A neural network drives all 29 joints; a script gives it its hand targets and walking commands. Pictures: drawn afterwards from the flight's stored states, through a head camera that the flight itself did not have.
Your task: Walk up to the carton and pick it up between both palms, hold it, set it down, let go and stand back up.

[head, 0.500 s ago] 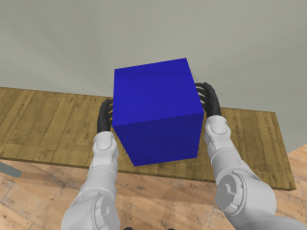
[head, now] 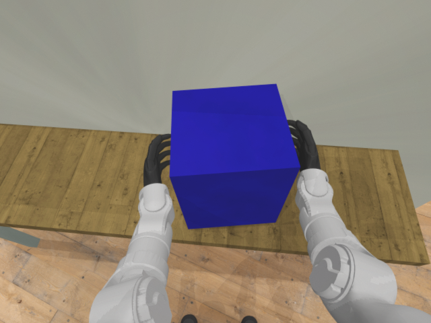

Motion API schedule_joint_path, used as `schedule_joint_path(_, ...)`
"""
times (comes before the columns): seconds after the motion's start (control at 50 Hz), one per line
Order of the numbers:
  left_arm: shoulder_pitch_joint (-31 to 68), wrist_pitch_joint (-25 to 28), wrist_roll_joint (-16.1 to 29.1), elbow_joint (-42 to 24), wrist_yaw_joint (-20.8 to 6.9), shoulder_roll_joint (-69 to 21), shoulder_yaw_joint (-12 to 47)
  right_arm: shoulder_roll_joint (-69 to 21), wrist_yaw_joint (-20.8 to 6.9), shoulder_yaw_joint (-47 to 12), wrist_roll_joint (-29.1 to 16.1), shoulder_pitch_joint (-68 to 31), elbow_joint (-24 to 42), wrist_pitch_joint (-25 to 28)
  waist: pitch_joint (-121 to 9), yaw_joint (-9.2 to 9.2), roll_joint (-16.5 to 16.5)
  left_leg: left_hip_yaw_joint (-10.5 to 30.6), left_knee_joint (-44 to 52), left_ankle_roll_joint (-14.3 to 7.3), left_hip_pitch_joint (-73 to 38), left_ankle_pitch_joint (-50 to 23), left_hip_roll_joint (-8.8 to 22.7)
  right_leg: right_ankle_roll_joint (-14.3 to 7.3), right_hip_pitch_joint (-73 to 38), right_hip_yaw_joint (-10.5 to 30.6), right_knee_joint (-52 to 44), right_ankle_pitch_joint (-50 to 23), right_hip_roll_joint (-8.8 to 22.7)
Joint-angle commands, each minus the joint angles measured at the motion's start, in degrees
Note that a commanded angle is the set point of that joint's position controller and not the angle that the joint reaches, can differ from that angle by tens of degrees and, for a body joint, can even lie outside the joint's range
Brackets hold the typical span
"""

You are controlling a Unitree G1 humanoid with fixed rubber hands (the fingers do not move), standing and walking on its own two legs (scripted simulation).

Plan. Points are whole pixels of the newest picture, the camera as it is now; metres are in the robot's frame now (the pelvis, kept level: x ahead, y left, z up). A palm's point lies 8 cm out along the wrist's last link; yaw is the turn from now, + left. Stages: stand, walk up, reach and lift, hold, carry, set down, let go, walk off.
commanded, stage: set down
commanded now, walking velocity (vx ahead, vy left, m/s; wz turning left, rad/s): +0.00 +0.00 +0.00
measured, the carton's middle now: (228, 162) +0.44 +0.01 -0.05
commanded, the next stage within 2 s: none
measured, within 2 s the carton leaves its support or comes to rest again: rests again in 0.04 s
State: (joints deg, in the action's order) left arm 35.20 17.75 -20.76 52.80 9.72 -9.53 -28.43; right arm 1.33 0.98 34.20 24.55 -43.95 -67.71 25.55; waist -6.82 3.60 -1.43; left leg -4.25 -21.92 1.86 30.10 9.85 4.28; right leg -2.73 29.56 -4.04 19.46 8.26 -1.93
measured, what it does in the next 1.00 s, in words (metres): stands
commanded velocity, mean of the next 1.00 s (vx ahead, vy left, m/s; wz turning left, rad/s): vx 0.00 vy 0.00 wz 0.00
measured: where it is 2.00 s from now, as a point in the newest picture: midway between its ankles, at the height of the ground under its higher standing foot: outside the picture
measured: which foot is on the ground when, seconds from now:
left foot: down 0.00-1.00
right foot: down 0.00-1.00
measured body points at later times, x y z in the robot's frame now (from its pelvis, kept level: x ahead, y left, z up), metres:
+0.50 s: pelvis -0.01 +0.00 +0.00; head +0.10 +0.01 +0.44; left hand +0.38 +0.16 -0.01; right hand +0.42 -0.14 +0.00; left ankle -0.02 +0.14 -0.74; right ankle -0.01 -0.09 -0.74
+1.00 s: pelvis -0.01 +0.00 +0.00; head +0.10 +0.01 +0.43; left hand +0.38 +0.16 -0.01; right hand +0.42 -0.14 +0.00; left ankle -0.02 +0.14 -0.74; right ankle -0.01 -0.09 -0.74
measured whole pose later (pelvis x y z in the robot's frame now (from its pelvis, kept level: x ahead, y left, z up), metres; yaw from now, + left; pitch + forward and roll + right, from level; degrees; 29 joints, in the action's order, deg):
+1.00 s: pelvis -0.01 +0.00 +0.00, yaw +1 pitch +19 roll +0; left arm 35.8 20.5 -26.6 50.0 7.7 -10.2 -33.3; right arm -2.3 -0.8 41.1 29.7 -44.3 -64.0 26.2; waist -5.5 1.5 0.9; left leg -4.2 -21.8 1.6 32.3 8.4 3.7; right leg -2.8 32.4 -4.6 21.2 8.2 -1.1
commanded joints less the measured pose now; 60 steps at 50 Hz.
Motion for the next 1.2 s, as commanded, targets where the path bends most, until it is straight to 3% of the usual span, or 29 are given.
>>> schedule_joint_path(0.0,27.98,3.21,-4.66,0.25,-7.07,-21.65,11.07,-26.43,-7.37,-11.64,7.07,-25.5,-1.15,1.44,-28.4,-1.2,7.46,-2.53,1.41,-2.74,-5.1,-13.21,-2.5,3.75,-27.69,1.43,5.02,-27.59,2.16)
schedule_joint_path(0.06,29.84,3.77,-5.09,0.12,-7.72,-21.05,9.43,-27.15,-7.11,-10.24,8.22,-25.95,-0.97,1.61,-29.87,-1.46,7.71,-3.23,2.47,-3.12,-1.6,-11.31,-2.74,4.32,-29.81,2.01,5.6,-26.99,2.75)
schedule_joint_path(0.08,29.48,4.08,-5.72,-0.47,-7.62,-20.78,8.99,-27.68,-7.11,-10.17,8.68,-25.02,-1.25,1.8,-30.49,-0.72,6.68,-3.42,2.47,-3.01,-1.53,-12.0,-2.87,3.98,-30.55,2.01,5.78,-27.43,2.84)
schedule_joint_path(0.22,28.35,3.4,-6.62,0.19,-7.76,-20.24,8.82,-27.44,-6.99,-7.83,10.52,-23.84,-1.44,1.04,-27.79,-2.06,6.18,-3.23,2.79,-3.14,-1.13,-9.67,-2.83,3.58,-28.59,1.7,5.01,-23.61,2.64)
schedule_joint_path(0.3,27.37,2.7,-7.0,0.07,-7.48,-19.79,8.88,-26.45,-7.78,-7.33,10.23,-24.08,0.0,0.8,-27.97,-1.09,5.37,-3.2,2.61,-3.26,-2.78,-9.89,-2.82,3.18,-25.72,1.09,4.0,-19.06,2.31)
schedule_joint_path(0.38,27.54,2.75,-7.26,-1.11,-6.87,-19.77,8.97,-26.53,-8.04,-7.27,10.29,-24.01,0.89,0.92,-27.86,-0.7,4.08,-2.6,1.53,-2.78,-5.18,-12.46,-2.58,2.53,-22.72,0.78,3.75,-19.21,2.27)
schedule_joint_path(0.4,26.77,2.63,-7.38,-1.21,-6.7,-20.77,9.63,-26.46,-7.95,-7.05,10.3,-23.47,0.46,0.98,-28.39,-1.48,3.99,-2.29,1.41,-2.47,-6.59,-13.1,-2.34,2.38,-22.27,0.55,3.6,-20.01,2.14)
schedule_joint_path(0.5,26.29,1.44,-7.94,-2.45,-6.38,-20.6,9.69,-25.12,-8.24,-5.3,10.37,-22.4,-0.52,0.31,-26.36,-1.87,3.02,-1.82,0.65,-2.07,-8.88,-14.13,-2.15,1.92,-19.0,0.12,2.78,-16.47,1.75)
schedule_joint_path(0.62,24.69,1.01,-8.11,-2.86,-5.48,-21.47,10.32,-24.79,-8.91,-5.68,9.63,-22.24,0.21,0.58,-27.09,-1.17,1.91,-1.17,-1.37,-1.67,-13.24,-18.8,-1.71,0.67,-13.56,-0.79,2.04,-15.21,0.92)
schedule_joint_path(0.64,24.73,0.94,-7.99,-2.48,-5.7,-21.18,10.73,-24.44,-8.92,-5.57,9.53,-22.36,-0.21,0.58,-27.0,-1.87,2.17,-1.25,-1.52,-1.71,-13.31,-19.22,-1.75,0.82,-13.55,-0.69,1.91,-16.13,0.9)
schedule_joint_path(0.72,23.92,1.76,-7.74,-2.28,-6.0,-21.52,10.18,-24.15,-8.95,-5.68,10.1,-21.88,0.06,1.23,-27.29,-2.05,3.71,-1.16,-1.16,-2.03,-11.09,-18.17,-1.75,1.44,-15.04,-0.54,2.74,-17.41,1.19)
schedule_joint_path(0.74,23.64,2.09,-8.0,-1.96,-6.14,-21.49,9.73,-24.7,-8.97,-6.29,9.89,-22.23,0.72,1.69,-27.5,-1.29,3.38,-1.26,-1.19,-2.16,-10.11,-18.28,-1.91,1.53,-16.12,-0.32,3.24,-18.98,1.55)
schedule_joint_path(0.76,23.55,2.18,-8.28,-1.43,-6.3,-21.54,9.56,-24.71,-8.97,-6.31,9.84,-21.67,-0.56,1.5,-26.63,-1.89,3.18,-1.4,-0.95,-2.13,-9.71,-18.3,-1.98,1.71,-16.46,0.12,3.34,-19.6,1.71)
schedule_joint_path(0.82,23.45,2.38,-9.53,-2.11,-5.82,-21.27,8.89,-24.55,-8.95,-5.8,10.14,-21.21,-0.42,1.5,-26.5,-1.63,1.9,-1.39,-0.9,-1.97,-10.47,-17.58,-1.84,1.24,-15.08,-0.05,3.1,-17.26,1.53)
schedule_joint_path(0.98,22.52,2.2,-9.52,0.0,-6.59,-19.54,6.81,-24.66,-8.95,-4.72,10.99,-19.92,0.14,0.32,-25.12,-2.28,5.29,-1.7,-0.09,-3.59,-7.19,-12.95,-2.33,1.98,-15.64,0.69,3.03,-14.14,1.89)
schedule_joint_path(1.04,22.41,2.63,-9.01,-0.62,-6.52,-20.04,7.46,-25.43,-8.98,-5.47,10.93,-19.39,-0.23,0.6,-26.45,-2.37,4.79,-1.61,-0.29,-3.37,-6.37,-13.57,-2.3,1.9,-16.02,0.72,3.53,-15.31,2.1)
schedule_joint_path(1.1,23.32,2.99,-9.12,-0.4,-6.13,-18.16,6.79,-24.62,-8.68,-4.92,11.13,-20.53,1.47,0.94,-26.46,-1.58,4.14,-2.06,-0.27,-3.63,-5.41,-12.22,-2.48,1.75,-15.57,1.03,3.54,-13.07,2.18)
schedule_joint_path(1.14,23.92,2.81,-9.0,-0.57,-6.0,-17.92,6.73,-23.84,-8.6,-3.69,11.77,-20.23,1.11,0.04,-26.52,-2.4,4.42,-1.84,-0.34,-3.6,-6.73,-11.55,-2.21,1.48,-13.18,0.74,2.7,-9.95,1.89)
schedule_joint_path(1.18,23.72,2.83,-9.15,0.36,-5.7,-16.4,5.94,-22.56,-8.46,-3.96,11.29,-19.96,0.68,-0.54,-25.78,-1.91,4.32,-2.12,-0.53,-3.74,-6.82,-11.02,-2.25,1.5,-12.67,1.05,2.63,-8.69,2.0)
